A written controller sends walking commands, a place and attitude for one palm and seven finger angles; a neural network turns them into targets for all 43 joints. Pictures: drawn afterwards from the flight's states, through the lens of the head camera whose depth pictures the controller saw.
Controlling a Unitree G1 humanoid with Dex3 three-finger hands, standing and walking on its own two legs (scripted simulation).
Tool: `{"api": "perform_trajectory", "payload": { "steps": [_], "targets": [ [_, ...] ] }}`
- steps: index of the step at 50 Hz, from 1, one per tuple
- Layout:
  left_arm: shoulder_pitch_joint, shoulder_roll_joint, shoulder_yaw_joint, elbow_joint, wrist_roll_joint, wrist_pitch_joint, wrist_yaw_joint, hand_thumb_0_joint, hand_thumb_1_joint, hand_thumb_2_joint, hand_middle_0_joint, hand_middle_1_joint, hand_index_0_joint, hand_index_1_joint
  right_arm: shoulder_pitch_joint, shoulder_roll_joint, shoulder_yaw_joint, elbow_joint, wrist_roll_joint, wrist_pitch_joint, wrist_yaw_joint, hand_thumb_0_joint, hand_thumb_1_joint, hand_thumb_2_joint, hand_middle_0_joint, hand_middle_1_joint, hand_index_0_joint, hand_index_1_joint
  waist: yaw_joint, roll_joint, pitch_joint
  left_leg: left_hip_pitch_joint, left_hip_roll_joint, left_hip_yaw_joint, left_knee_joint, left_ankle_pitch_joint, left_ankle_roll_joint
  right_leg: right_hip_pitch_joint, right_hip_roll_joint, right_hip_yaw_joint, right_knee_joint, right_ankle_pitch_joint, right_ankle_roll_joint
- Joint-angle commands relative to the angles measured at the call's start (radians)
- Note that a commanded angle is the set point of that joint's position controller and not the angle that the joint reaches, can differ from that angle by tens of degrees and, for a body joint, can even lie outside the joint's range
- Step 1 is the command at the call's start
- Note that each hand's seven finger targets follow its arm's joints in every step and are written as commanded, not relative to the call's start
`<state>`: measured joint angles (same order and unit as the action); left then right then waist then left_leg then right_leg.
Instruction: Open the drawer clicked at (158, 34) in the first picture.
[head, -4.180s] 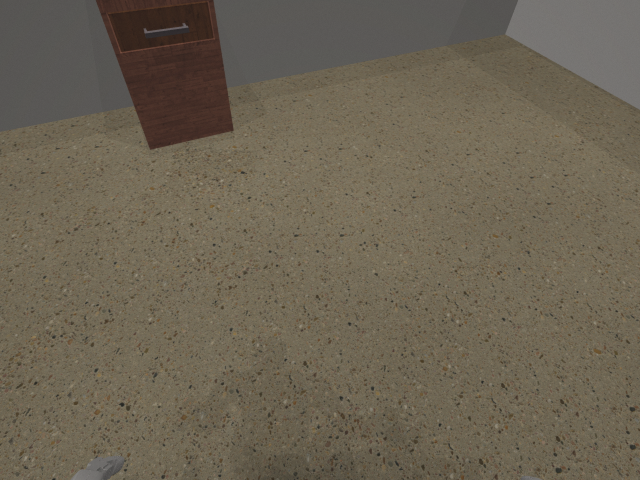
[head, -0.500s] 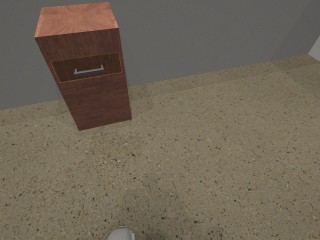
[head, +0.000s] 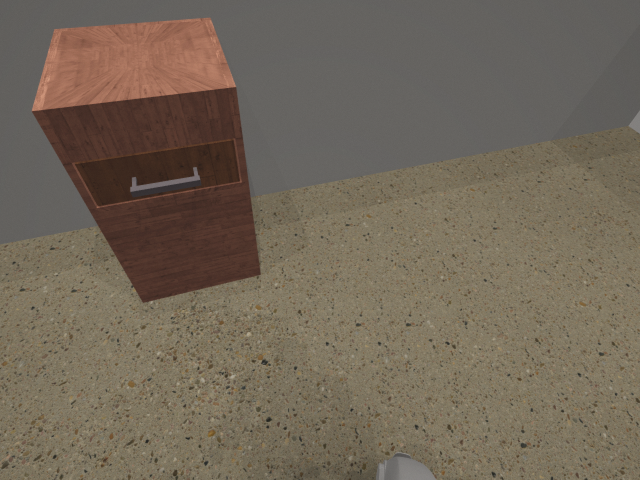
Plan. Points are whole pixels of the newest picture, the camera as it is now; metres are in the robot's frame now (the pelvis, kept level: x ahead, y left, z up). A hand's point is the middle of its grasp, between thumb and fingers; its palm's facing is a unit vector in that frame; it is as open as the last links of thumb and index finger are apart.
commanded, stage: turn to face it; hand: left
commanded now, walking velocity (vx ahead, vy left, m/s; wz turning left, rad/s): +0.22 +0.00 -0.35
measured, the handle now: (166, 181) +0.83 +0.46 -0.22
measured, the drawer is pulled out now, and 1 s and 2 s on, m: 0.00 0.00 0.00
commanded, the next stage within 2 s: take the last steps up to it in 0.82 s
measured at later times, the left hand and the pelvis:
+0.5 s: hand (216, 447) +0.20 +0.17 -0.19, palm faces +0.18 -0.97 -0.19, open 7.2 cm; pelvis +0.13 -0.02 -0.02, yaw +9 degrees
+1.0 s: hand out of the picture +0.13 +0.17 -0.17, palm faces +0.32 -0.91 -0.28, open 7.4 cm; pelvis +0.14 -0.04 -0.01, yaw +17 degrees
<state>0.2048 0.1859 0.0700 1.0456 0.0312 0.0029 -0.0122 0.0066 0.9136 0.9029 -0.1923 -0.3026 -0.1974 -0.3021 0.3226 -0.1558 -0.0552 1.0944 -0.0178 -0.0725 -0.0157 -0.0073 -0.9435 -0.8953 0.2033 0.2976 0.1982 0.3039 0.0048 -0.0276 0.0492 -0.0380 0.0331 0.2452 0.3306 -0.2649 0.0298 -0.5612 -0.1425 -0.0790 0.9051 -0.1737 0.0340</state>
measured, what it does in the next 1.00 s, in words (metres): walks ahead, turning left: right foot, then left foot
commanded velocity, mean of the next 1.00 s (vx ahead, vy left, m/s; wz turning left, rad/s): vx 0.03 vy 0.00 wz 0.33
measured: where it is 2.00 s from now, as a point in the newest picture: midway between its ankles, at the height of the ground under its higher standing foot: (295, 454)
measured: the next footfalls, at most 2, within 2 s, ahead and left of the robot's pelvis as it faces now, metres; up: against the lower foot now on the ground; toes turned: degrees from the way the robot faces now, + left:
right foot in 0.16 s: +0.22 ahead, -0.15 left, +0.00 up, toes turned -10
left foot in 0.52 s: +0.19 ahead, +0.10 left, +0.00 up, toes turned +18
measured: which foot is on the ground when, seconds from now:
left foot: down 0.00-0.16, up 0.18-0.50, down 0.52-1.00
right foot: up 0.00-0.14, down 0.16-0.54, up 0.56-0.98, down 1.00-1.00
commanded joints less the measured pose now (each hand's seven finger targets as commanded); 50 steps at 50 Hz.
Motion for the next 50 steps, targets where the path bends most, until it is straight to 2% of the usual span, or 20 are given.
{"api": "perform_trajectory", "payload": {
  "steps": [1, 4, 6, 7, 8, 9, 10, 12, 14, 24, 25, 26, 27, 28, 33, 41, 46, 48, 49, 50],
  "targets": [
    [-0.075, 0.003, -0.004, -0.074, -0.005, -0.012, -0.010, 0.000, 0.900, 0.900, -0.200, -0.300, -0.200, -0.300, 0.101, -0.123, -0.018, -0.006, -0.010, -0.004, -0.003, 0.000, -0.900, -0.900, 0.200, 0.300, 0.200, 0.300, -0.038, 0.144, 0.081, -0.010, 0.279, -0.090, -0.123, 0.344, 0.095, 0.003, 0.024, -0.030, -0.169, 0.007, -0.021],
    [-0.052, 0.013, -0.007, -0.073, -0.003, -0.028, -0.003, 0.000, 0.900, 0.900, -0.200, -0.300, -0.200, -0.300, 0.100, -0.121, -0.011, 0.005, -0.012, 0.006, -0.009, 0.000, -0.900, -0.900, 0.200, 0.300, 0.200, 0.300, -0.019, 0.130, 0.059, -0.024, 0.273, -0.096, 0.006, 0.504, 0.082, 0.162, 0.067, -0.055, -0.289, -0.001, -0.043],
    [0.134, 0.067, 0.000, -0.011, 0.001, -0.050, 0.007, 0.000, 0.900, 0.900, -0.200, -0.300, -0.200, -0.300, 0.089, -0.115, -0.004, 0.013, 0.001, 0.008, -0.005, 0.000, -0.900, -0.900, 0.200, 0.300, 0.200, 0.300, 0.067, 0.060, -0.049, -0.099, 0.201, -0.082, 0.245, 0.529, 0.033, 0.454, 0.085, -0.071, -0.412, 0.153, -0.044],
    [0.240, 0.153, 0.019, 0.025, 0.006, -0.067, 0.020, 0.000, 0.900, 0.900, -0.200, -0.300, -0.200, -0.300, 0.110, -0.069, 0.004, 0.010, 0.010, 0.005, 0.000, 0.000, -0.900, -0.900, 0.200, 0.300, 0.200, 0.300, 0.102, -0.086, -0.158, -0.291, 0.118, -0.041, 0.485, 0.257, -0.012, 0.696, -0.109, 0.110, -0.390, 0.437, -0.095],
    [0.326, 0.241, 0.034, 0.039, -0.007, -0.070, 0.022, 0.000, 0.900, 0.900, -0.200, -0.300, -0.200, -0.300, 0.149, -0.038, 0.005, -0.011, 0.018, 0.011, -0.003, 0.000, -0.900, -0.900, 0.200, 0.300, 0.200, 0.300, 0.093, -0.216, -0.253, -0.406, -0.001, -0.081, 0.754, -0.332, -0.039, 0.795, -0.329, 0.321, -0.441, 0.788, -0.211],
    [0.286, 0.245, 0.029, 0.023, -0.017, -0.068, 0.026, 0.000, 0.900, 0.900, -0.200, -0.300, -0.200, -0.300, 0.120, -0.046, 0.003, -0.019, 0.023, 0.026, -0.013, 0.000, -0.900, -0.900, 0.200, 0.300, 0.200, 0.300, 0.094, -0.152, -0.270, -0.414, 0.023, -0.204, 0.876, -0.380, -0.037, 0.708, -0.361, 0.319, -0.492, 0.757, -0.258],
    [0.195, 0.226, 0.028, -0.009, -0.016, -0.063, 0.033, 0.000, 0.900, 0.900, -0.200, -0.300, -0.200, -0.300, 0.096, -0.041, 0.001, -0.034, 0.020, 0.036, -0.010, 0.000, -0.900, -0.900, 0.200, 0.300, 0.200, 0.300, 0.074, -0.211, -0.232, -0.458, 0.047, -0.231, 0.951, -0.339, -0.045, 0.631, -0.358, 0.328, -0.533, 0.589, -0.261],
    [0.051, 0.138, 0.009, -0.052, -0.015, -0.051, 0.048, 0.000, 0.900, 0.900, -0.200, -0.300, -0.200, -0.300, 0.034, -0.043, -0.003, -0.035, 0.009, 0.060, -0.001, 0.000, -0.900, -0.900, 0.200, 0.300, 0.200, 0.300, 0.024, -0.064, -0.079, -0.456, 0.100, -0.247, 0.936, -0.220, -0.053, 0.400, -0.295, 0.161, -0.586, 0.365, -0.206],
    [-0.012, 0.109, -0.001, -0.073, -0.010, -0.048, 0.051, 0.000, 0.900, 0.900, -0.200, -0.300, -0.200, -0.300, 0.068, -0.015, -0.001, -0.030, 0.005, 0.085, 0.006, 0.000, -0.900, -0.900, 0.200, 0.300, 0.200, 0.300, -0.024, -0.084, -0.069, -0.393, 0.094, -0.224, 0.835, -0.177, -0.069, 0.289, -0.252, 0.039, -0.606, 0.302, -0.163],
    [-0.030, 0.156, 0.026, -0.109, -0.008, 0.000, 0.049, 0.000, 0.900, 0.900, -0.200, -0.300, -0.200, -0.300, -0.001, -0.060, -0.006, -0.121, -0.003, 0.094, 0.024, 0.000, -0.900, -0.900, 0.200, 0.300, 0.200, 0.300, -0.031, -0.088, -0.052, -0.220, 0.050, -0.106, 0.295, -0.013, -0.071, 0.261, -0.208, -0.084, -0.478, -0.022, -0.101],
    [-0.023, 0.144, 0.023, -0.114, -0.016, 0.008, 0.045, 0.000, 0.900, 0.900, -0.200, -0.300, -0.200, -0.300, 0.016, -0.093, -0.013, -0.118, -0.006, 0.090, 0.025, 0.000, -0.900, -0.900, 0.200, 0.300, 0.200, 0.300, -0.041, 0.009, -0.049, -0.141, 0.062, -0.131, 0.185, 0.053, -0.064, 0.199, -0.173, -0.104, -0.395, -0.094, -0.066],
    [-0.004, 0.093, 0.016, -0.133, -0.020, 0.018, 0.039, 0.000, 0.900, 0.900, -0.200, -0.300, -0.200, -0.300, 0.033, -0.176, -0.028, -0.133, -0.011, 0.083, 0.023, 0.000, -0.900, -0.900, 0.200, 0.300, 0.200, 0.300, -0.048, 0.272, -0.040, -0.129, 0.218, -0.396, 0.043, 0.119, 0.001, 0.095, -0.056, -0.144, -0.210, -0.260, -0.001],
    [-0.036, 0.059, 0.005, -0.177, -0.024, 0.021, 0.035, 0.000, 0.900, 0.900, -0.200, -0.300, -0.200, -0.300, 0.051, -0.253, -0.039, -0.153, -0.020, 0.081, 0.016, 0.000, -0.900, -0.900, 0.200, 0.300, 0.200, 0.300, -0.068, 0.401, -0.009, -0.188, 0.390, -0.615, -0.082, 0.246, 0.123, 0.039, 0.031, -0.105, -0.013, -0.449, 0.035],
    [-0.071, 0.082, 0.008, -0.173, -0.010, 0.029, 0.040, 0.000, 0.900, 0.900, -0.200, -0.300, -0.200, -0.300, 0.023, -0.259, -0.042, -0.144, -0.020, 0.078, 0.004, 0.000, -0.900, -0.900, 0.200, 0.300, 0.200, 0.300, -0.075, 0.340, -0.028, -0.223, 0.386, -0.629, -0.114, 0.155, 0.149, 0.052, 0.034, -0.005, 0.134, -0.440, 0.019],
    [0.028, 0.093, 0.012, -0.094, -0.012, 0.024, 0.027, 0.000, 0.900, 0.900, -0.200, -0.300, -0.200, -0.300, -0.107, -0.194, -0.017, -0.173, -0.004, 0.057, -0.012, 0.000, -0.900, -0.900, 0.200, 0.300, 0.200, 0.300, -0.004, 0.158, -0.103, -0.084, 0.237, -0.377, -0.040, 0.387, 0.105, 0.032, 0.030, 0.054, 0.196, -0.204, 0.037],
    [-0.004, 0.090, -0.001, -0.102, -0.019, 0.028, 0.038, 0.000, 0.900, 0.900, -0.200, -0.300, -0.200, -0.300, -0.061, -0.207, -0.028, -0.139, -0.002, 0.075, -0.007, 0.000, -0.900, -0.900, 0.200, 0.300, 0.200, 0.300, -0.044, 0.169, -0.101, -0.024, 0.243, -0.411, -0.015, 0.463, 0.145, 0.114, 0.059, 0.044, -0.027, -0.287, 0.045],
    [0.060, 0.075, -0.008, -0.082, -0.023, 0.018, 0.044, 0.000, 0.900, 0.900, -0.200, -0.300, -0.200, -0.300, -0.107, -0.207, -0.033, -0.133, -0.003, 0.085, 0.000, 0.000, -0.900, -0.900, 0.200, 0.300, 0.200, 0.300, -0.017, 0.169, -0.094, -0.128, 0.212, -0.449, 0.001, 0.367, 0.128, 0.269, 0.097, 0.024, -0.249, -0.220, 0.022],
    [0.144, 0.067, -0.013, -0.045, -0.022, 0.002, 0.045, 0.000, 0.900, 0.900, -0.200, -0.300, -0.200, -0.300, -0.129, -0.181, -0.025, -0.131, 0.003, 0.085, 0.003, 0.000, -0.900, -0.900, 0.200, 0.300, 0.200, 0.300, 0.022, 0.134, -0.121, -0.211, 0.157, -0.414, 0.044, 0.129, 0.076, 0.438, 0.089, 0.015, -0.478, -0.079, 0.018],
    [0.172, 0.110, -0.008, -0.036, -0.010, -0.009, 0.046, 0.000, 0.900, 0.900, -0.200, -0.300, -0.200, -0.300, -0.126, -0.134, -0.020, -0.133, 0.010, 0.085, 0.008, 0.000, -0.900, -0.900, 0.200, 0.300, 0.200, 0.300, 0.032, 0.004, -0.100, -0.329, 0.071, -0.342, 0.150, -0.059, 0.018, 0.522, -0.004, 0.116, -0.610, -0.145, -0.007],
    [0.176, 0.195, 0.005, -0.040, 0.000, -0.015, 0.048, 0.000, 0.900, 0.900, -0.200, -0.300, -0.200, -0.300, -0.132, -0.075, -0.006, -0.158, 0.013, 0.087, 0.015, 0.000, -0.900, -0.900, 0.200, 0.300, 0.200, 0.300, 0.036, -0.239, -0.037, -0.494, -0.052, -0.227, 0.321, -0.218, -0.045, 0.525, -0.210, 0.381, -0.737, -0.349, -0.100]
  ]
}}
